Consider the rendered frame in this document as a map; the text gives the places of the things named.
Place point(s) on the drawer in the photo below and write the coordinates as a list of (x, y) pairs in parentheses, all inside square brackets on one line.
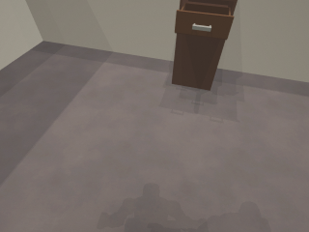
[(219, 18)]

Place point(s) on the cabinet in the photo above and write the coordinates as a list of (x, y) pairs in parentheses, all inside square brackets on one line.
[(196, 58)]

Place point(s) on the handle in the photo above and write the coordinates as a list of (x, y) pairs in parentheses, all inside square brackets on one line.
[(201, 27)]

